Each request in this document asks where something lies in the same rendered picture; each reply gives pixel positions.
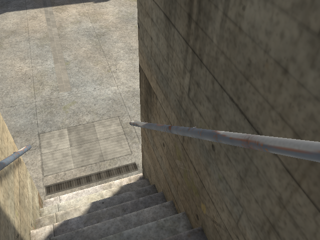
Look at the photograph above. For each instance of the stairs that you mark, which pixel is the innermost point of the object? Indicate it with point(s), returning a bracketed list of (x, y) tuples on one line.
[(126, 209)]

